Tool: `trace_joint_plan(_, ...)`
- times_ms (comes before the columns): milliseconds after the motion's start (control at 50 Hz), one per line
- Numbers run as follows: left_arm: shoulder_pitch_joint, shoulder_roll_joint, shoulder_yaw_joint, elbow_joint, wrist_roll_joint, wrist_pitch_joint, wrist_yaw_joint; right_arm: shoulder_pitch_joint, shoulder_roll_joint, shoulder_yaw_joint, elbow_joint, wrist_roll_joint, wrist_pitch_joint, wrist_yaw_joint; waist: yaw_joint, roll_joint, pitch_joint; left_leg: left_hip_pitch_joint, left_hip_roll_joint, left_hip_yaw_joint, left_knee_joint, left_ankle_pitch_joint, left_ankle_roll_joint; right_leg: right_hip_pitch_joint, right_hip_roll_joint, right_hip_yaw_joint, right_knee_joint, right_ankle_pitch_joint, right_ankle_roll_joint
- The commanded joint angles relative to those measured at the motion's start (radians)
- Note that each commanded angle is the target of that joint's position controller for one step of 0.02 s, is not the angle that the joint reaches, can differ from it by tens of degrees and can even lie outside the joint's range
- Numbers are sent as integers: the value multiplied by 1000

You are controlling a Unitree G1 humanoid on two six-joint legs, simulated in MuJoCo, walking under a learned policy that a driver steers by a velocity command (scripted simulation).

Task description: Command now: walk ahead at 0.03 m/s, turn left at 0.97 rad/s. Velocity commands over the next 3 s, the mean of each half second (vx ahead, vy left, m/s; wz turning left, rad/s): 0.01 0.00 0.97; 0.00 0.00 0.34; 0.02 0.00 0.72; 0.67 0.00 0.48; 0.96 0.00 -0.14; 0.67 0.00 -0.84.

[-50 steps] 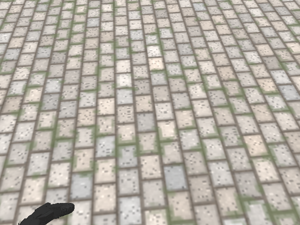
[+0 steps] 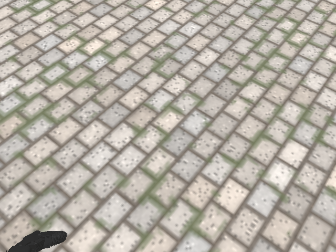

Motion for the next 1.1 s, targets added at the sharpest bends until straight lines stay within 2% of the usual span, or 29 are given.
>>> trace_joint_plan(20,27,97,33,-53,-3,-25,-6,-22,-146,-43,-87,2,-3,3,14,185,-185,130,219,-309,-107,-71,116,126,21,-34,-136,21,-17)
trace_joint_plan(60,98,126,52,-29,1,-32,-7,-43,-124,-33,-97,13,-1,6,46,156,-189,70,160,-288,-20,-170,67,282,-45,-35,-344,154,-51)
trace_joint_plan(80,95,186,64,-42,15,-23,-1,37,-63,-15,-87,8,1,10,3,-19,-235,-31,67,-163,180,-458,22,410,-258,141,-385,131,-132)
trace_joint_plan(100,68,221,65,-51,49,-13,1,40,-84,-21,-115,14,-8,15,-31,-275,-174,-197,-29,34,415,-520,-25,352,-398,364,-458,152,-260)
trace_joint_plan(120,22,172,58,-78,55,-18,5,45,-175,-44,-103,-1,-21,22,-34,-241,-130,-245,70,54,574,-449,-63,307,-437,377,-460,144,-299)
trace_joint_plan(140,-16,123,44,-96,41,-16,16,50,-203,-53,-75,3,-19,25,-32,-169,-110,-245,105,81,634,-372,-80,291,-380,251,-437,111,-271)
trace_joint_plan(180,-23,108,36,-106,18,-4,36,78,-161,-43,-45,-1,-3,23,-18,-103,-94,-272,134,124,759,-276,-109,304,-300,103,-413,128,-234)
trace_joint_plan(240,49,123,33,-96,29,7,48,17,-114,-20,-75,19,-3,28,36,-114,-85,-319,197,219,740,-228,-138,360,-285,-28,-428,236,-261)
trace_joint_plan(320,123,162,47,-81,33,19,41,-47,-91,-7,-104,14,-5,29,90,-143,-124,-324,262,247,603,-242,-167,479,-344,-90,-432,291,-298)
trace_joint_plan(440,87,199,69,-74,16,17,9,-44,-71,-1,-90,8,9,44,72,-160,-145,-106,267,334,349,-240,-124,415,-381,-259,-411,339,-268)
trace_joint_plan(480,103,205,74,-61,-4,10,-4,-49,-69,-4,-92,5,19,50,64,-164,-156,-30,243,345,239,-262,-92,415,-398,-265,-367,393,-254)
trace_joint_plan(520,87,193,71,-50,-34,9,-11,18,-69,-13,-64,3,25,53,9,-149,-175,122,203,361,11,-145,-35,385,-387,-303,-265,402,-198)
trace_joint_plan(540,139,149,58,-23,-37,8,-15,82,-106,-28,-35,-1,24,43,-8,-77,-189,281,193,320,-100,8,6,284,-342,-350,-160,332,-130)
trace_joint_plan(560,146,87,36,-43,3,6,-23,144,-210,-54,-28,0,16,26,-4,184,-201,491,401,29,-115,420,86,8,-233,-425,121,-71,-38)
trace_joint_plan(580,122,82,29,-94,33,4,-15,78,-278,-55,-58,-32,-5,22,19,335,-237,466,614,-197,-81,573,302,-216,-132,-339,366,-394,26)
trace_joint_plan(600,42,145,47,-88,16,10,-4,81,-200,-38,-62,-46,-29,33,-61,190,-272,415,577,-129,-107,512,321,-208,-138,-216,488,-371,20)
trace_joint_plan(620,32,139,46,-91,-6,15,2,52,-169,-22,-36,-44,-46,34,-28,170,-218,367,508,-33,-113,425,260,-210,-147,-192,492,-292,1)
trace_joint_plan(640,62,127,46,-67,-3,20,13,-1,-145,-16,-29,-28,-53,30,3,132,-194,344,450,22,-115,338,203,-204,-156,-176,454,-214,-5)
trace_joint_plan(660,83,140,49,-57,9,25,19,-43,-118,-3,-29,-14,-53,25,21,143,-177,317,432,50,-115,356,182,-187,-150,-178,444,-150,3)
trace_joint_plan(720,151,124,43,-30,4,29,14,-79,-87,19,-21,-27,-58,14,55,137,-198,261,397,104,-129,401,183,-72,-124,-184,413,-45,19)
trace_joint_plan(780,128,80,21,-36,4,33,11,-83,-77,25,4,-28,-59,13,40,137,-173,247,382,109,-130,313,176,3,-129,-177,204,-32,18)
trace_joint_plan(880,121,89,13,-42,1,35,5,-70,-77,31,54,-27,-57,30,17,152,-128,182,395,39,-122,166,192,142,-112,-190,-22,-78,-7)
trace_joint_plan(920,164,64,4,-25,10,26,0,-91,-42,48,75,-15,-60,34,62,118,-120,138,357,48,-93,94,144,273,-102,-204,-259,114,-32)
trace_joint_plan(940,176,79,2,-22,26,20,0,-55,-15,58,93,-21,-66,34,58,76,-137,107,318,60,-79,15,91,366,-136,-155,-313,269,-47)
trace_joint_plan(960,171,166,19,-43,31,18,9,-21,-39,49,93,-35,-72,36,15,-31,-136,47,241,89,-8,-87,43,419,-225,-78,-271,475,-84)
trace_joint_plan(980,158,215,40,-28,17,21,12,3,-42,42,93,-24,-73,34,-8,-182,-131,24,166,176,22,-177,6,369,-273,-69,-265,371,-156)
trace_joint_plan(1020,166,174,41,-27,11,22,19,-88,-94,20,71,-9,-59,23,49,-207,-99,-17,139,238,154,-169,-22,333,-310,-20,-330,182,-203)
trace_joint_plan(1060,170,168,43,-34,15,20,40,-86,-79,7,57,0,-35,21,65,-261,-92,-101,146,269,324,-327,-28,353,-414,32,-354,275,-259)
trace_joint_plan(1100,173,155,41,-43,22,13,56,-91,-58,-3,41,7,-20,32,73,-203,-87,-201,208,242,541,-513,-52,383,-492,38,-372,429,-310)
Next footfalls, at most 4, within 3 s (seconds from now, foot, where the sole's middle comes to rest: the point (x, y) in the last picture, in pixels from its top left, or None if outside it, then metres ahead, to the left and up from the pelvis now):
0.06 right None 0.12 -0.14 -0.77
0.54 left None -0.01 0.10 -0.77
0.94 right None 0.13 -0.10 -0.77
1.28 left None -0.05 0.11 -0.77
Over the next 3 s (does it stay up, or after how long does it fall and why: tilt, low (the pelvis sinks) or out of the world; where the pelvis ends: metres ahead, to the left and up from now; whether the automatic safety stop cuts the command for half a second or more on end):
stays up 0.44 0.93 0.00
